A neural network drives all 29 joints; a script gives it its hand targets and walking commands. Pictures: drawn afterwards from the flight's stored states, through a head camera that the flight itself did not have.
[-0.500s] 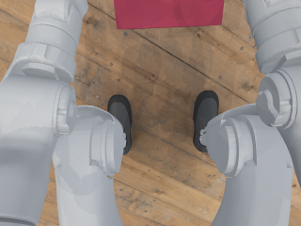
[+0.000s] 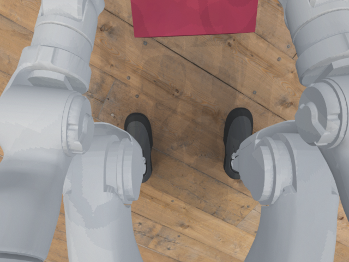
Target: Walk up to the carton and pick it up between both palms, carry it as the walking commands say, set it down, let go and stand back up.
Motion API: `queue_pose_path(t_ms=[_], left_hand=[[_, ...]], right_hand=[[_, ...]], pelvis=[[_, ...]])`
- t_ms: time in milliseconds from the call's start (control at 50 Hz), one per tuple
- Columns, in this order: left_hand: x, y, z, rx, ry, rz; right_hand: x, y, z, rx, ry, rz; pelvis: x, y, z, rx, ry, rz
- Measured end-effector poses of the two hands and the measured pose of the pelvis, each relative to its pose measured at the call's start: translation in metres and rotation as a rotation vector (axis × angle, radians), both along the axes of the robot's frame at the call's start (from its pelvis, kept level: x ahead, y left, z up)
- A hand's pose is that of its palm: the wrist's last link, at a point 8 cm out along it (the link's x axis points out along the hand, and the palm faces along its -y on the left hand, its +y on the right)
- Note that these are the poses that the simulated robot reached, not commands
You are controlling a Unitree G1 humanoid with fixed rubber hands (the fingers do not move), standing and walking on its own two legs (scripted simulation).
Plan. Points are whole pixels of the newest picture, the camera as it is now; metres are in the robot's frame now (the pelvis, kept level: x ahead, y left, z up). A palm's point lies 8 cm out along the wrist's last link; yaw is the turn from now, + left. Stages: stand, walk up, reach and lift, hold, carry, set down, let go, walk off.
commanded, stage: reach and lift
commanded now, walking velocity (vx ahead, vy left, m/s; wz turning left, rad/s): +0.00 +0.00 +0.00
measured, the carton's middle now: out of the picture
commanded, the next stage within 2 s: none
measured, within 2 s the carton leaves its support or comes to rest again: leaves its support in 0.52 s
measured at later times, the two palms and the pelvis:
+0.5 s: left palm out of the picture +0.55 +0.14 -0.21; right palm out of the picture +0.56 -0.14 -0.20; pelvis +0.00 +0.00 +0.00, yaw +0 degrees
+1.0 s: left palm out of the picture +0.55 +0.15 -0.16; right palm out of the picture +0.56 -0.11 -0.14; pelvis -0.02 +0.00 +0.00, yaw +1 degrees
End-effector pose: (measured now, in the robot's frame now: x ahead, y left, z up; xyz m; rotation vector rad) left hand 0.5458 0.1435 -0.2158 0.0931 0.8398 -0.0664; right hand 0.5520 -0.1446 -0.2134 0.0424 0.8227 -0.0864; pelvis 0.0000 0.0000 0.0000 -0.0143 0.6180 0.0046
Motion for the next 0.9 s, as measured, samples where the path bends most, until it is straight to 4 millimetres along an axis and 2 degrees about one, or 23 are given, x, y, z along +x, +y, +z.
queue_pose_path(t_ms=[340, 460, 640, 800, 900], left_hand=[[0.0, 0.0, 0.0, -0.001, 0.009, 0.006], [0.002, 0.0, 0.003, 0.031, 0.019, 0.04], [0.005, 0.001, 0.016, 0.057, 0.007, 0.078], [0.007, 0.009, 0.044, 0.141, -0.046, 0.178], [0.006, 0.01, 0.058, 0.139, -0.057, 0.182]], right_hand=[[0.001, 0.001, 0.001, -0.008, 0.008, -0.002], [0.007, 0.006, 0.008, -0.052, 0.002, 0.024], [0.014, 0.018, 0.028, -0.125, -0.031, -0.032], [0.017, 0.039, 0.061, -0.116, -0.096, -0.103], [0.013, 0.04, 0.071, -0.103, -0.101, -0.125]], pelvis=[[0.0, 0.0, 0.0, 0.0, 0.0, 0.0], [0.0, 0.0, 0.0, 0.0, -0.002, 0.0], [-0.003, 0.0, 0.0, -0.001, -0.021, 0.002], [-0.01, 0.001, 0.0, -0.004, -0.062, 0.008], [-0.014, 0.002, 0.0, -0.005, -0.086, 0.011]])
